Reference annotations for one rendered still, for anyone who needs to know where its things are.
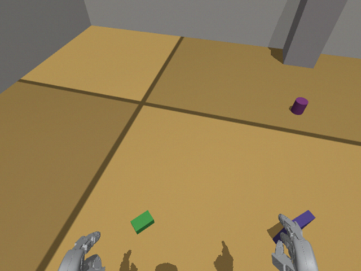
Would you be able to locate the left robot hand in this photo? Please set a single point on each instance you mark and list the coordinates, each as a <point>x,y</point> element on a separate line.
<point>74,260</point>

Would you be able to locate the right robot hand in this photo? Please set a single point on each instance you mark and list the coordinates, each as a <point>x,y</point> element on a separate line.
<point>299,249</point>

